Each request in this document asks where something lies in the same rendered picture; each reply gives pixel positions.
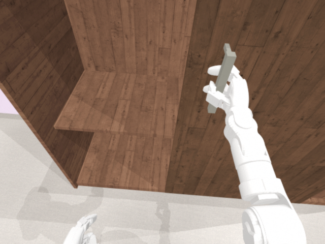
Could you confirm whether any handle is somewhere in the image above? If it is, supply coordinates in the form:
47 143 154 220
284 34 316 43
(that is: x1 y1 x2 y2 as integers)
208 43 237 113

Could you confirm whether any robot right forearm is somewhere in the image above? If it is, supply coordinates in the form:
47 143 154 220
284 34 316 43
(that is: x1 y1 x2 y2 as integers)
224 106 306 242

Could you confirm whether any robot left hand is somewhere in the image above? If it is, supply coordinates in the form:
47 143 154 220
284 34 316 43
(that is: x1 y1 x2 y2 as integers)
63 214 99 244

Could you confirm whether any robot right hand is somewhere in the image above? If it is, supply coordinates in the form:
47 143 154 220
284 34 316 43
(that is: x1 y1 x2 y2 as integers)
203 65 249 114

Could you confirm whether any right robot upper arm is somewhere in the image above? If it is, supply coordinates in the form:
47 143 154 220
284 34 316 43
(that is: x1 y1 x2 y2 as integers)
242 204 306 244

